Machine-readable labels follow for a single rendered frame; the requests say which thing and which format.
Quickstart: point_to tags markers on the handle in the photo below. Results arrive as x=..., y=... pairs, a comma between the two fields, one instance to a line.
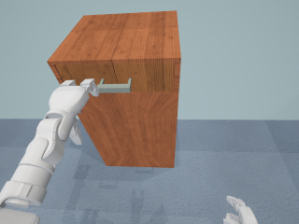
x=114, y=88

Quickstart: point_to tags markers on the left robot upper arm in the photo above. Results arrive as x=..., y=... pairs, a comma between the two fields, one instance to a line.
x=11, y=216

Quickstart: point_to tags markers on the robot left forearm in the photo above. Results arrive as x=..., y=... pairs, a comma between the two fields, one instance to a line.
x=28, y=185

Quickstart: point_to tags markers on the robot left hand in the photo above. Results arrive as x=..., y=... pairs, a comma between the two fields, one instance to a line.
x=71, y=98

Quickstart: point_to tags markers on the robot right hand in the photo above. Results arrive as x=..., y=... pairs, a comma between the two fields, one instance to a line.
x=245, y=214

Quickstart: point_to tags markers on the drawer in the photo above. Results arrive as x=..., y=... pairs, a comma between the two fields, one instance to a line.
x=146, y=77

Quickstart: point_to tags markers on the cabinet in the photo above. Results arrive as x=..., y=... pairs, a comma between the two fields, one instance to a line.
x=128, y=129

